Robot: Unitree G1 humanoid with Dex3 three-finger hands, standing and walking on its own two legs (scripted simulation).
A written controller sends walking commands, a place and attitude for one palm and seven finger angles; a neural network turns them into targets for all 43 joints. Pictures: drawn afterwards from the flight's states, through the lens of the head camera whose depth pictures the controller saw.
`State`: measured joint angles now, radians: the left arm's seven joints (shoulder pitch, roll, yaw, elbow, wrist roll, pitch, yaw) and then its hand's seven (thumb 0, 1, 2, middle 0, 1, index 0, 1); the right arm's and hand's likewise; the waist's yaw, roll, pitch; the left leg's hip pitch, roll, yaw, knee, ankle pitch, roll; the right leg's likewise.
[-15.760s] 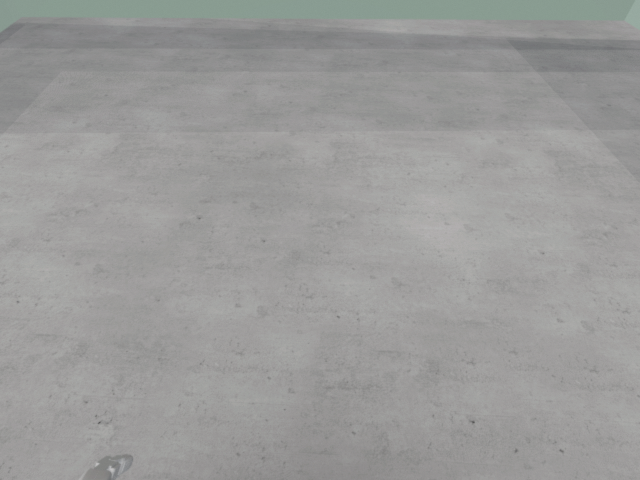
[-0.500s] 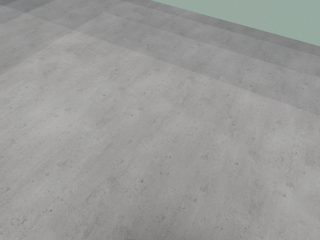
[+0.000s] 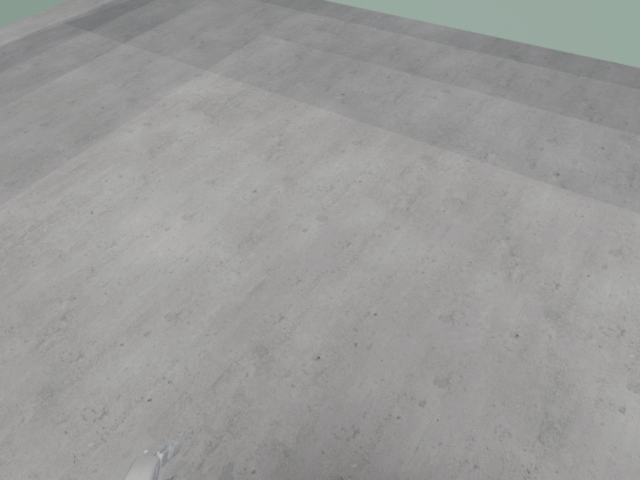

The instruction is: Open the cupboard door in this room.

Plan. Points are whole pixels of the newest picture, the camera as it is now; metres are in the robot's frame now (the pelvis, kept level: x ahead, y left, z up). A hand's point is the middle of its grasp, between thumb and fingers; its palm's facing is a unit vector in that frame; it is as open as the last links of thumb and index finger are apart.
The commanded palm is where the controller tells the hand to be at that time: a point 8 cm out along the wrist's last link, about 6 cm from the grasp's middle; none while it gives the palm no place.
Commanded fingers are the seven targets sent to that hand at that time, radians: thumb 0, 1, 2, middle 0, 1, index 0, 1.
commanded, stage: turn or walk to find it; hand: left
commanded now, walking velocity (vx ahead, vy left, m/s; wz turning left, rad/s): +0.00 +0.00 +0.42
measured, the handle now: out of the picture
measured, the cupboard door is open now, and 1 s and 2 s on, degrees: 0 0 0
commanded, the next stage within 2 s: none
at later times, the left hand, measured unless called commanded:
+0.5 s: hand out of the picture -0.07 +0.20 -0.17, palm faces +0.31 -0.92 -0.26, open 7.3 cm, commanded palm none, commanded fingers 0.00 0.90 0.90 -0.20 -0.30 -0.20 -0.30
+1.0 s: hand out of the picture -0.04 +0.24 -0.15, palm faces +0.42 -0.87 -0.25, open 7.3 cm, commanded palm none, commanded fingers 0.00 0.90 0.90 -0.20 -0.30 -0.20 -0.30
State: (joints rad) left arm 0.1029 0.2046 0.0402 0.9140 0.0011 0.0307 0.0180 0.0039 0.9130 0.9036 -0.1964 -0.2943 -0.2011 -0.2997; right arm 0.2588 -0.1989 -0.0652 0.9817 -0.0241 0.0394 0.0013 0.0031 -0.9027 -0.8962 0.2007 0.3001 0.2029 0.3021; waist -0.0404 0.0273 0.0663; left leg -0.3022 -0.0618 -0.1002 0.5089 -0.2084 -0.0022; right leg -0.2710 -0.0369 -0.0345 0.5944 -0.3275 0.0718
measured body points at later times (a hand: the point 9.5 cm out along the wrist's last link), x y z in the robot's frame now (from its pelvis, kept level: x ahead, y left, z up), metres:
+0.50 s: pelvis -0.04 +0.00 +0.00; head +0.00 +0.00 +0.45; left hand -0.08 +0.24 -0.15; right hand +0.11 -0.23 -0.15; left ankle -0.09 +0.12 -0.71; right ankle -0.01 -0.11 -0.73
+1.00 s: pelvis -0.06 +0.01 +0.01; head -0.02 +0.02 +0.46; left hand -0.06 +0.28 -0.13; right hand +0.08 -0.20 -0.14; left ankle -0.09 +0.11 -0.73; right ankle -0.01 -0.13 -0.69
